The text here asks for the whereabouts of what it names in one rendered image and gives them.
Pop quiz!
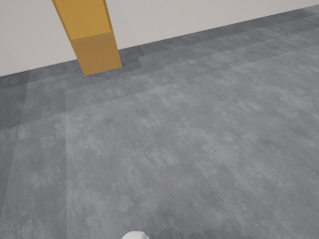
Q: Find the cupboard door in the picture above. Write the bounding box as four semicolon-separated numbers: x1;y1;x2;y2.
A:
54;0;112;40

